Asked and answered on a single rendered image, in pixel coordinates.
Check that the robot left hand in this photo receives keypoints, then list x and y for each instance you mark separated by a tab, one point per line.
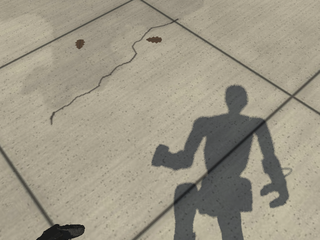
65	232

